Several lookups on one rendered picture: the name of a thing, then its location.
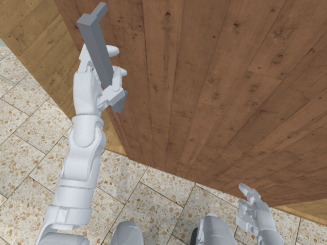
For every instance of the robot left upper arm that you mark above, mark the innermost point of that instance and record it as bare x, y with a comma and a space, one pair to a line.
52, 238

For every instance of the wardrobe door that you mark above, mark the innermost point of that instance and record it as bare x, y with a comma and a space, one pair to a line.
317, 208
221, 92

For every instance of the robot left hand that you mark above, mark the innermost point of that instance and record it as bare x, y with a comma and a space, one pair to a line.
87, 85

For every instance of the robot left thigh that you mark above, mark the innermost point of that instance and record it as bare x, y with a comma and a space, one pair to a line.
127, 233

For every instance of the robot right forearm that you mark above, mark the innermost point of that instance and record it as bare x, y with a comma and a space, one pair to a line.
269, 237

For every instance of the robot left forearm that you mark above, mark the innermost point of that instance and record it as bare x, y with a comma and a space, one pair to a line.
71, 206

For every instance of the handle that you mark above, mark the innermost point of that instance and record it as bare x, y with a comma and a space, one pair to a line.
92, 35

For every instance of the robot right hand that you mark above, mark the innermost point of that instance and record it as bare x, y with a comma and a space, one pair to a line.
258, 217

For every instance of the robot thigh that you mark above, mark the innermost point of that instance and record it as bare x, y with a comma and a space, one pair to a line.
127, 233
214, 231

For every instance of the robot right thigh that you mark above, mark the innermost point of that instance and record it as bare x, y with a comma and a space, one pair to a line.
214, 231

